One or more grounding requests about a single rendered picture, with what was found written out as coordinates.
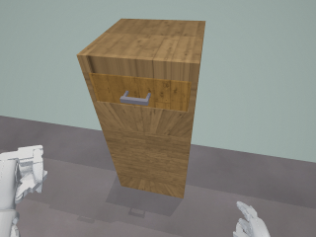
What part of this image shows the drawer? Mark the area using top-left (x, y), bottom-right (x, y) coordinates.
top-left (89, 72), bottom-right (192, 112)

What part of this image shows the left robot forearm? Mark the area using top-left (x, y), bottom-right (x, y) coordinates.
top-left (0, 209), bottom-right (21, 237)

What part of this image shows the robot right hand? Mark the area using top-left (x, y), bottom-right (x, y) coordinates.
top-left (233, 200), bottom-right (271, 237)

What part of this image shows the cabinet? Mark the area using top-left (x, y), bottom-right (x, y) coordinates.
top-left (76, 18), bottom-right (206, 198)

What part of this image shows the robot left hand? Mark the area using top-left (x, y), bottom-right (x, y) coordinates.
top-left (0, 145), bottom-right (47, 210)

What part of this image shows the handle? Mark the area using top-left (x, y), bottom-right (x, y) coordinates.
top-left (119, 91), bottom-right (151, 106)

